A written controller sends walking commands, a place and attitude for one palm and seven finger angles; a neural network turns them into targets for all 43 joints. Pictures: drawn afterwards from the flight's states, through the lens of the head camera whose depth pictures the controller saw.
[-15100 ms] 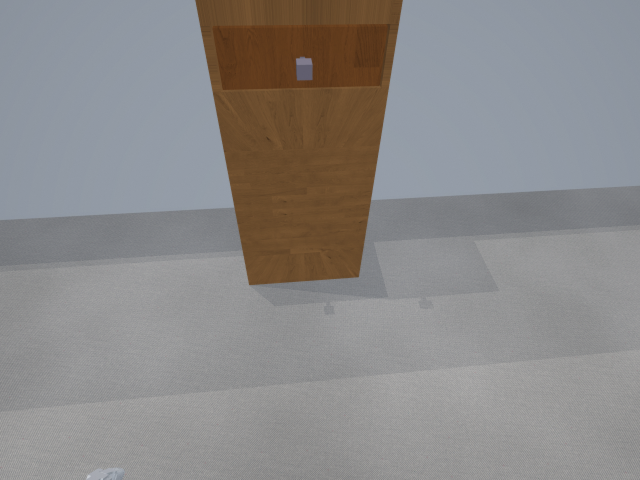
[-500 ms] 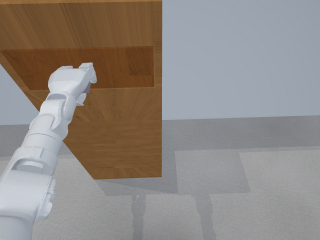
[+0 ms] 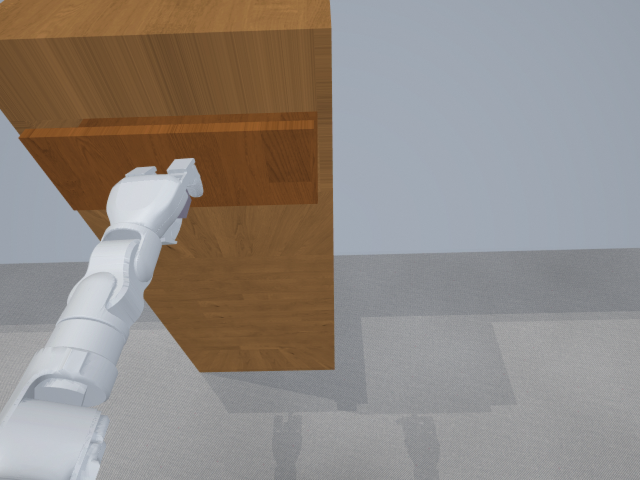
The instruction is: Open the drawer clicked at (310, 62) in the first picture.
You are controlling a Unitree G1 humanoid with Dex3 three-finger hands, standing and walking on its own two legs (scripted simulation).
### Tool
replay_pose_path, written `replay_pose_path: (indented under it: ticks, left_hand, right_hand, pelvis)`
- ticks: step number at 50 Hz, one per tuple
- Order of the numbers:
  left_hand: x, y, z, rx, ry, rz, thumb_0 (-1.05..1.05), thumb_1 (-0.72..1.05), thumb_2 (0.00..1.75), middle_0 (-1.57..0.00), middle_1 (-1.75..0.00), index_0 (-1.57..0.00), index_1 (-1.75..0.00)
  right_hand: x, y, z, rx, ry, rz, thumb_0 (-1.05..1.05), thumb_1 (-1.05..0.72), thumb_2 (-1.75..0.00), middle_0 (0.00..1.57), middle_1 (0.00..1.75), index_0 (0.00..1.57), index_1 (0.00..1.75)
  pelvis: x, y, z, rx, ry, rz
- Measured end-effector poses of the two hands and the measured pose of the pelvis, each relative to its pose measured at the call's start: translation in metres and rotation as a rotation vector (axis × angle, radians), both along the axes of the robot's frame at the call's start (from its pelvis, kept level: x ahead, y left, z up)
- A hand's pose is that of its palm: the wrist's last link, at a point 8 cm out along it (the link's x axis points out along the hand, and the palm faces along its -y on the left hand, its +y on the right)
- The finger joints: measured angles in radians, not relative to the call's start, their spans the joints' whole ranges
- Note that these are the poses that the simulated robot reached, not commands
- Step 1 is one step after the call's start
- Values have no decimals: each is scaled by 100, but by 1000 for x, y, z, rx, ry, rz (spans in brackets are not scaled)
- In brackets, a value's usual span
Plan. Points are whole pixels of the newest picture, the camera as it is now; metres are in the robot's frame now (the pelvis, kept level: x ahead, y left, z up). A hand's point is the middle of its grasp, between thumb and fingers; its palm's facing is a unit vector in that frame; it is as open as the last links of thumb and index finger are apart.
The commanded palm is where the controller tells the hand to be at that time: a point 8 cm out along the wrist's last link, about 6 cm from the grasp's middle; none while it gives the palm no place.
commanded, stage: pull the drawer open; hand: left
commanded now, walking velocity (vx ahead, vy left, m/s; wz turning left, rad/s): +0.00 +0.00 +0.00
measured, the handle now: (175, 191) +0.47 +0.21 +0.11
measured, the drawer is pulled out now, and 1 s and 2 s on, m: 0.03 0.15 0.27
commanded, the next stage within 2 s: none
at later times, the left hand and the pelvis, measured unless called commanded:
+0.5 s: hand (156, 263) +0.36 +0.21 +0.09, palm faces -0.01 -0.06 -1.00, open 7.0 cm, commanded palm +0.33 +0.23 +0.15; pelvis +0.00 -0.01 +0.00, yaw +1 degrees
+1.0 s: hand (142, 308) +0.30 +0.21 +0.08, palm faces +0.02 -0.08 -1.00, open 6.9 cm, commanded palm +0.27 +0.22 +0.15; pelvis -0.01 -0.01 +0.00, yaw +1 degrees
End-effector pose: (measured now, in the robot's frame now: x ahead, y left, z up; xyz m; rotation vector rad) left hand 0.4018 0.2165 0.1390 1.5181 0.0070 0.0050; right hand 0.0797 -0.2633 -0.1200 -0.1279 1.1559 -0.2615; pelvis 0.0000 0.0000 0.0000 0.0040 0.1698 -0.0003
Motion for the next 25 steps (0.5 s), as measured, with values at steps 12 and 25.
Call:
replay_pose_path:
  ticks: [12,25]
  left_hand:
    - [-32,-1,0,1,4,6,2,58,76,-42,-135,-26,-135]
    - [-59,-1,0,-8,6,12,3,59,75,-42,-135,-25,-135]
  right_hand:
    - [51,6,10,8,-124,80,1,-91,-90,20,30,21,30]
    - [69,12,13,21,-170,134,1,-91,-90,20,30,21,30]
  pelvis:
    - [-1,-5,2,6,-40,14]
    - [-4,-10,2,10,-70,23]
